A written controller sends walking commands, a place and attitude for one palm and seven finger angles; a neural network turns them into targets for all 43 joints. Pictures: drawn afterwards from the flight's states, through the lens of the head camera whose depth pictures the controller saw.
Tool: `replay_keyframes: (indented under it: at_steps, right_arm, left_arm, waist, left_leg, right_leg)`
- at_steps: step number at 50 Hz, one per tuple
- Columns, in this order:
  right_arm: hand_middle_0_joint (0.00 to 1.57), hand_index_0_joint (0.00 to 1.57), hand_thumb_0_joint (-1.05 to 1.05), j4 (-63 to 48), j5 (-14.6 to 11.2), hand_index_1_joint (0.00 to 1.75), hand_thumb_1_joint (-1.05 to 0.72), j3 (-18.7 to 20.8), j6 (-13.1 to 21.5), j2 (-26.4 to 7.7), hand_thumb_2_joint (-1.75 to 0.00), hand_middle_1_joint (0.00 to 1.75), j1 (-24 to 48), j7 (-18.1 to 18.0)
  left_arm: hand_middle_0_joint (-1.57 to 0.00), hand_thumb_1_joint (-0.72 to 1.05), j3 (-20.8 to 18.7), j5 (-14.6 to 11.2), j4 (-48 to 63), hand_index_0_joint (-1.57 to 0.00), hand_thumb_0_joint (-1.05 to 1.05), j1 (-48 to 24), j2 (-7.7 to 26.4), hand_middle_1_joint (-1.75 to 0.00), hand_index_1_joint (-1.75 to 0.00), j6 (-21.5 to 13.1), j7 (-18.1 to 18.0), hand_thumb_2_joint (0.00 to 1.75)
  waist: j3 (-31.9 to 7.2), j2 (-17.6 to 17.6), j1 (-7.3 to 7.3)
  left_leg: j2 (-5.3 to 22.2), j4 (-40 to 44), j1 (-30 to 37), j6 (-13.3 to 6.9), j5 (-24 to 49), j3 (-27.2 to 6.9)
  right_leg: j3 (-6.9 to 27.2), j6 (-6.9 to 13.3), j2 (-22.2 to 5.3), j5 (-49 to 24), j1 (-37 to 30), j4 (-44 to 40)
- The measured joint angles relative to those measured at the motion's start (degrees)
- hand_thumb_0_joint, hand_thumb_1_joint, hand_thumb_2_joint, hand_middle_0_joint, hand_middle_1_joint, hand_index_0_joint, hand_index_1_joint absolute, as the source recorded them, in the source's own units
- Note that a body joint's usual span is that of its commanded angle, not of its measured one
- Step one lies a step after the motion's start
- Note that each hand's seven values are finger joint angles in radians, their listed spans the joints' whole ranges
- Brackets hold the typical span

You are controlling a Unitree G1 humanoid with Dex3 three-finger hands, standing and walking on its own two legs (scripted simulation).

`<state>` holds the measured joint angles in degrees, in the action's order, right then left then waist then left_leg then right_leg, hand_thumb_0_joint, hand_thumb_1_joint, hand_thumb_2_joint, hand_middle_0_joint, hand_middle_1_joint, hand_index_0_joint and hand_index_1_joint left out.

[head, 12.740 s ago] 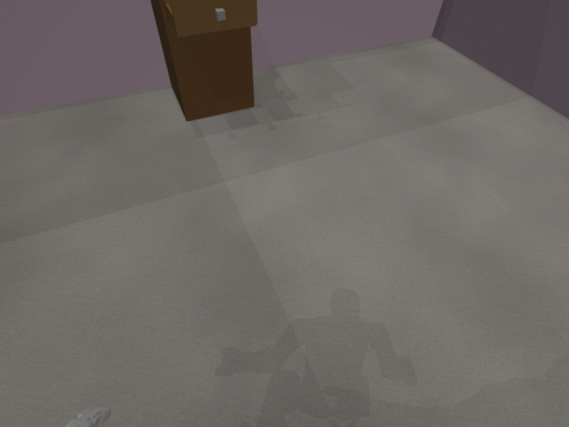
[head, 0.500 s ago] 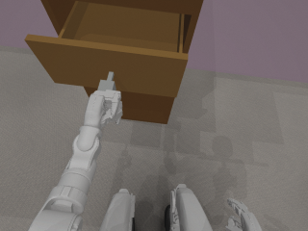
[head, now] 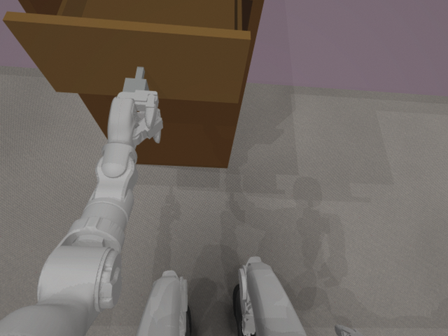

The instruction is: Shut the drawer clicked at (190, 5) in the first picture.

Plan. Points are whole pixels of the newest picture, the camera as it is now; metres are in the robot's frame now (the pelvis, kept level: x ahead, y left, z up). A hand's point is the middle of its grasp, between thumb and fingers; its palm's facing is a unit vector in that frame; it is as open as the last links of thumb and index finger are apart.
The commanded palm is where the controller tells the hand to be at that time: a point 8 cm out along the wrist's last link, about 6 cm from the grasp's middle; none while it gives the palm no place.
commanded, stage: push the drawer shut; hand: left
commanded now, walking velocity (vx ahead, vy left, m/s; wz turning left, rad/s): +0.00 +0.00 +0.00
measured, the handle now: (138, 85) +0.56 +0.12 +0.03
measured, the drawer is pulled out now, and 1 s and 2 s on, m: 0.09 0.00 0.00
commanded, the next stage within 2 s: pull the fist back off the drawer in 1.00 s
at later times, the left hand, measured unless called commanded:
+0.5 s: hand (163, 93) +0.54 +0.07 +0.02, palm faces -0.11 -0.99 -0.05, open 3.6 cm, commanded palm +0.54 +0.11 +0.03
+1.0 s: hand (165, 80) +0.57 +0.07 +0.02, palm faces -0.11 -0.99 -0.04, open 3.6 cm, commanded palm +0.60 +0.09 +0.03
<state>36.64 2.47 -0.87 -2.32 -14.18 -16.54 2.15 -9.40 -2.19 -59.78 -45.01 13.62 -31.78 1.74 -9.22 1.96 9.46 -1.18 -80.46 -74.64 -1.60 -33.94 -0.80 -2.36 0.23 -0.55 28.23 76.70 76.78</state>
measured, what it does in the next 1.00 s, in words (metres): stands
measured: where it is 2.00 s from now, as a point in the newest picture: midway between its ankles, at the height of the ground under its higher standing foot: outside the picture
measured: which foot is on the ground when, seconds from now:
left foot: down 0.00-1.00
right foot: down 0.00-1.00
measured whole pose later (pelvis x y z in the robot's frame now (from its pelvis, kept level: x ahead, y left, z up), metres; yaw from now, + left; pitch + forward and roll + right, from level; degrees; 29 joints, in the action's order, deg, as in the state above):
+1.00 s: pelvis +0.00 +0.00 -0.02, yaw -1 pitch +34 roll -5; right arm 36.5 5.0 -3.5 -4.0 -13.7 -19.6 3.5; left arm -15.4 2.9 -74.4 -67.2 24.3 -27.0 1.3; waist -8.2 3.0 15.9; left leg -0.2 -85.0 -84.1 -1.2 -34.6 -3.2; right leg -4.8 0.6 0.4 27.9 84.7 78.8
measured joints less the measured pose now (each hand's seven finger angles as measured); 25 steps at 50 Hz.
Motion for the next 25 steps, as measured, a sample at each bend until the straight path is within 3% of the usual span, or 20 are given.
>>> replay_keyframes:
  at_steps: [25]
  right_arm:
    - [0.20, 0.20, 0.00, -1.05, 1.36, 0.30, -0.90, -1.11, -2.28, 0.20, -0.90, 0.30, 0.26, 0.87]
  left_arm:
    - [-1.40, 0.90, -4.03, 2.22, -9.06, -1.53, 0.01, -13.37, 6.04, -1.60, -1.60, 2.60, 0.58, 0.90]
  waist:
    - [0.49, 0.56, 3.14]
  left_leg:
    - [0.76, -2.34, -4.93, 0.54, -0.93, -1.40]
  right_leg:
    - [-1.40, 0.58, 0.75, 0.46, 4.39, 1.30]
